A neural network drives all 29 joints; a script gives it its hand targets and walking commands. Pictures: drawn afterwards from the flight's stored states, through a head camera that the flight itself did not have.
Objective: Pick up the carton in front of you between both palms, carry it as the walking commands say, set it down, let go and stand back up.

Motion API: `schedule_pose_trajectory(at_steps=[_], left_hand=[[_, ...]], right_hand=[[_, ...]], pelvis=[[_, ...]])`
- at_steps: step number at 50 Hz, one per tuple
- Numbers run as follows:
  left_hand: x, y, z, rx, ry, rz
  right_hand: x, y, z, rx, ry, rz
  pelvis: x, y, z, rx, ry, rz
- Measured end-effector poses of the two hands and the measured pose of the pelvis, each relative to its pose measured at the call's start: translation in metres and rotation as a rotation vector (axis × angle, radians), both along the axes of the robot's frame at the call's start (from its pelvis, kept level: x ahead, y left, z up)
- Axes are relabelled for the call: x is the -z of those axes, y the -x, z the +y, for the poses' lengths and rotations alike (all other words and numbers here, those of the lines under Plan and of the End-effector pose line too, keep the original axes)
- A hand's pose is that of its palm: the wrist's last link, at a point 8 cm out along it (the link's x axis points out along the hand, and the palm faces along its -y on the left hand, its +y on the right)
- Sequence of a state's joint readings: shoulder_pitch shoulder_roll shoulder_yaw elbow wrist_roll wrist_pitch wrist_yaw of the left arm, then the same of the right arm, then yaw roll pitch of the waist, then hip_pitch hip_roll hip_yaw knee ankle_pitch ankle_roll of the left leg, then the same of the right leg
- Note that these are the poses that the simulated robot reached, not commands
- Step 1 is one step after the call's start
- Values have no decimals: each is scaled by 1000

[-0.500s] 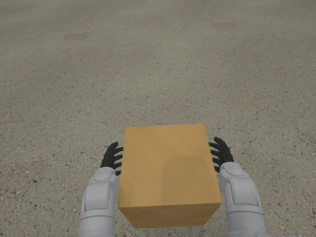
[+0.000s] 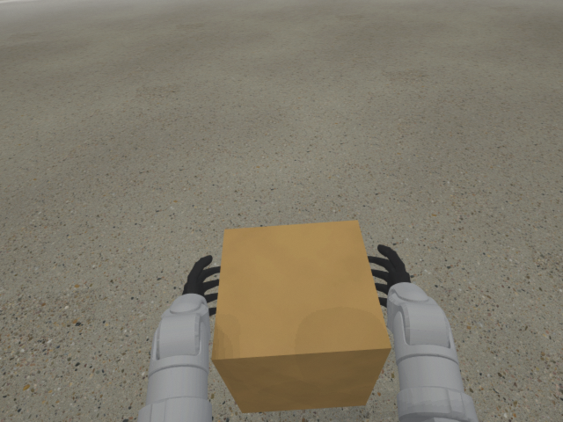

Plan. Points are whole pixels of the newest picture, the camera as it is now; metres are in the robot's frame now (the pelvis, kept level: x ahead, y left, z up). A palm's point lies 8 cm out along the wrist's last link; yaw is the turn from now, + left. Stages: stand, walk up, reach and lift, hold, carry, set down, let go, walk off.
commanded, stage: hold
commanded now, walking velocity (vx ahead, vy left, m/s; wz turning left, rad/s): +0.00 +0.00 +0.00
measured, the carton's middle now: (297, 320) +0.30 +0.00 -0.02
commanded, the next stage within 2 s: set down in 0.06 s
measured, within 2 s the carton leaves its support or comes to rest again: neither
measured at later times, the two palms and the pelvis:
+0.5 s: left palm (207, 293) +0.34 +0.15 +0.01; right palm (388, 285) +0.35 -0.15 +0.01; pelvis -0.02 -0.01 -0.02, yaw +0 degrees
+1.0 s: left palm (222, 325) +0.41 +0.17 -0.22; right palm (356, 324) +0.40 -0.13 -0.22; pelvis -0.01 +0.01 -0.14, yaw -1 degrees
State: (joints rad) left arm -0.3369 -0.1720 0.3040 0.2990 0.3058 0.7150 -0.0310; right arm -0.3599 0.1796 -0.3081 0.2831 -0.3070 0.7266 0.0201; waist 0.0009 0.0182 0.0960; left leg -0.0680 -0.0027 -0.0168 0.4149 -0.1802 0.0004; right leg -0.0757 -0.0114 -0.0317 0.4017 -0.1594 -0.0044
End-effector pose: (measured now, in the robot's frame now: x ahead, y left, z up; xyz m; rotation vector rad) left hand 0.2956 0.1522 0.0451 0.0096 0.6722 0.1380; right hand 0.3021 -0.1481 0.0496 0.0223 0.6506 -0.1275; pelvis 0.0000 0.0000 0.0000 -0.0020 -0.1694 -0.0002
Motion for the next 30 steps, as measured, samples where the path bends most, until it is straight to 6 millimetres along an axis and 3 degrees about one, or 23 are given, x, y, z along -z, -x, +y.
schedule_pose_trajectory(at_steps=[8, 15, 19, 25, 30], left_hand=[[-4, 6, -7, -4, 8, -13], [-6, -12, -6, -19, 16, -18], [-1, -27, -4, -18, 11, -11], [40, -47, -3, 19, -15, 31], [103, -60, -3, 51, -25, 66]], right_hand=[[-1, 8, -7, 9, -17, -13], [-7, -15, -6, 0, -18, -19], [0, -31, -4, 7, -33, -11], [43, -44, -4, 28, -28, 30], [105, -49, -4, 32, 7, 64]], pelvis=[[3, 13, -6, -6, -1, -32], [9, 20, -10, -6, 1, -36], [15, 22, -12, -7, 4, -15], [22, 22, -12, -3, 8, 89], [35, 22, -9, 7, 3, 243]])
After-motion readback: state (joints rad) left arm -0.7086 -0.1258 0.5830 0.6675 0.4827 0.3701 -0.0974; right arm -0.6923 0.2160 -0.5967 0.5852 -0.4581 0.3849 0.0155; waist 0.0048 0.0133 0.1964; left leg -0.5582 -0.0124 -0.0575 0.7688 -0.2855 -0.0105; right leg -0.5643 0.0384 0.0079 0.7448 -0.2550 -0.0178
